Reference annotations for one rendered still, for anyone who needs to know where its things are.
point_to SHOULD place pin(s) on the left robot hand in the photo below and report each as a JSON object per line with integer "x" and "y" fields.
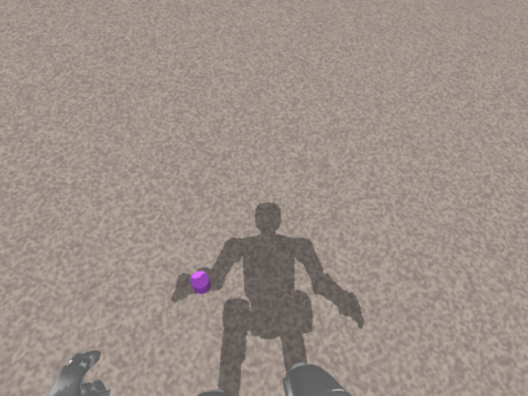
{"x": 69, "y": 380}

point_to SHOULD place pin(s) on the tin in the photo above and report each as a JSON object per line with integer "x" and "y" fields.
{"x": 200, "y": 282}

